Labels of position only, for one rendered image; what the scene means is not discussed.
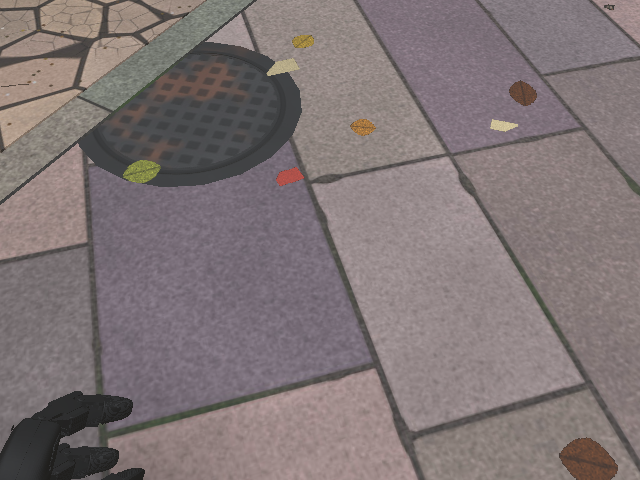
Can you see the robot left hand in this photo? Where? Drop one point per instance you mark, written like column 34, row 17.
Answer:
column 32, row 451

